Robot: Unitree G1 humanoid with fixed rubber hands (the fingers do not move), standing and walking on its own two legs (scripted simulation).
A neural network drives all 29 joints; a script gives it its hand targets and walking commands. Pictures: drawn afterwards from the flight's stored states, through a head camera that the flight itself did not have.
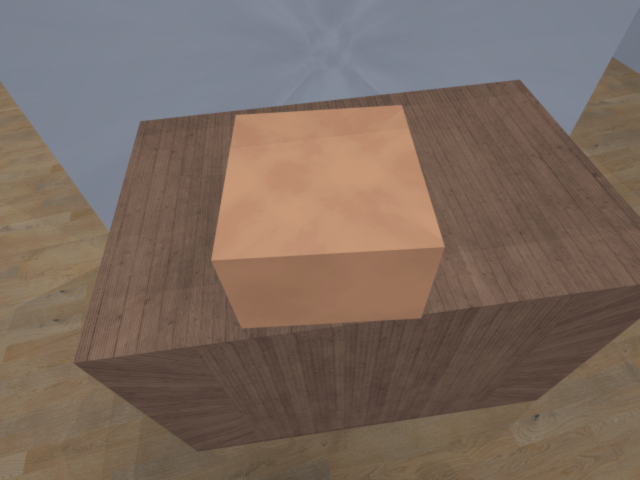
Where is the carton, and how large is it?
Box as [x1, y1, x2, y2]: [211, 105, 444, 327]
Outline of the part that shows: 401,105 243,114 235,116 211,260 241,327 419,318 421,316 444,246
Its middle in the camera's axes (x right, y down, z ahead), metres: +0.00 -0.05 +0.65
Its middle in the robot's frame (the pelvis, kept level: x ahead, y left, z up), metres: +0.52 +0.04 +0.00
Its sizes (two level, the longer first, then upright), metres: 0.311 0.287 0.185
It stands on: a pedestal, 0.66 m high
